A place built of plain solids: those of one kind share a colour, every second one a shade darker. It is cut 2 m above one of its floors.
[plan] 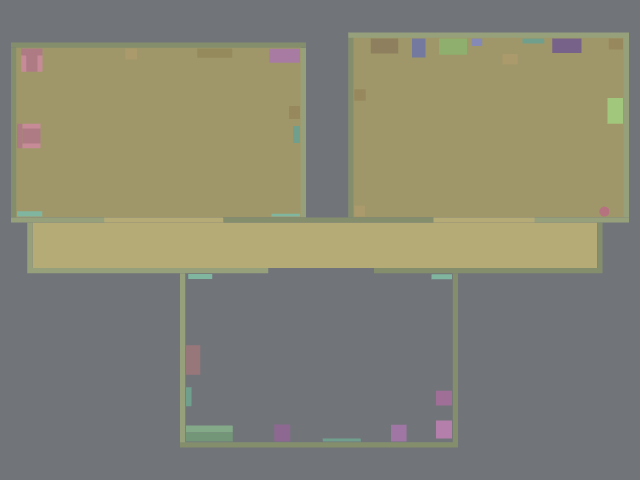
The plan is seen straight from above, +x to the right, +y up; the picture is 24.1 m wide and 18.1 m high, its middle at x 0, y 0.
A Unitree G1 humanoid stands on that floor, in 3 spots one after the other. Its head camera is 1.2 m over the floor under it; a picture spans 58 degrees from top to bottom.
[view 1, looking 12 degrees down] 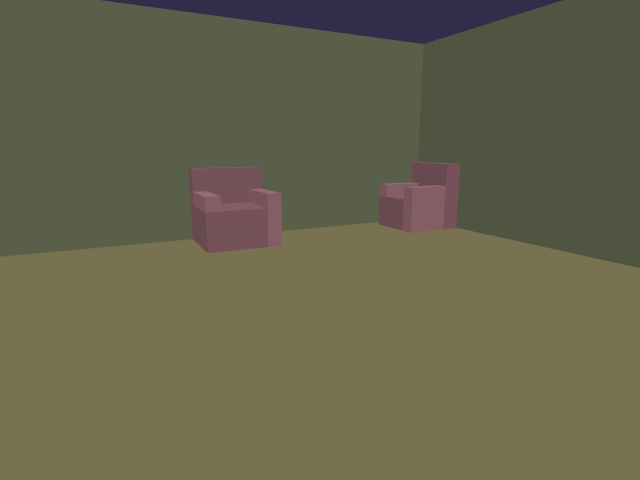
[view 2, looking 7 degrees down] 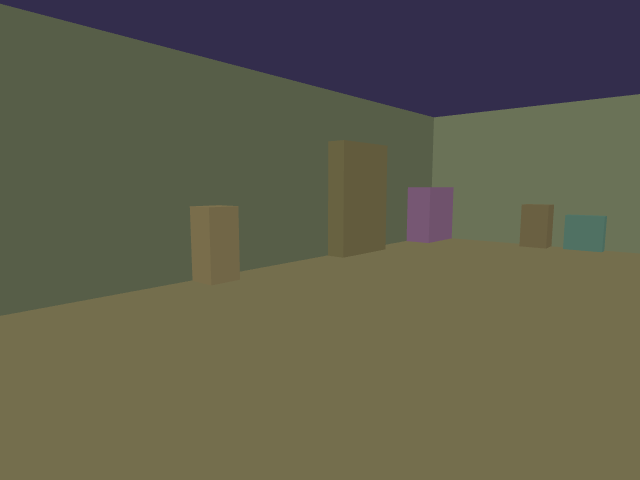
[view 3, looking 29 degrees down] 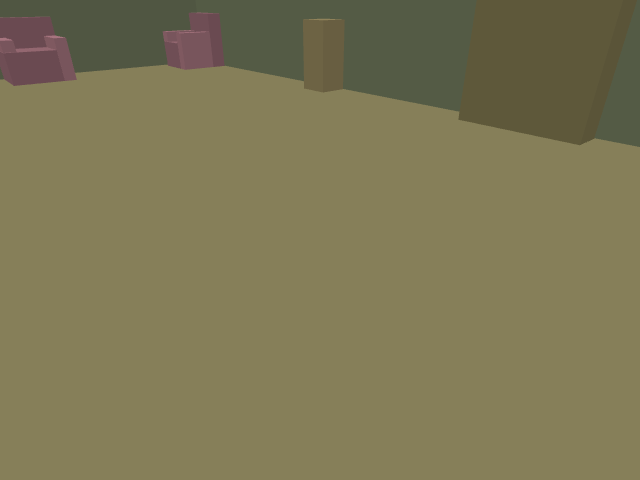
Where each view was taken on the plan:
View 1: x -5.60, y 2.40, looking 153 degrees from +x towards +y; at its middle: floor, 5.77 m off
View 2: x -10.39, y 2.40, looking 41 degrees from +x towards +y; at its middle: wall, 7.44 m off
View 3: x -1.90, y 2.40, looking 139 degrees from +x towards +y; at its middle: floor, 2.48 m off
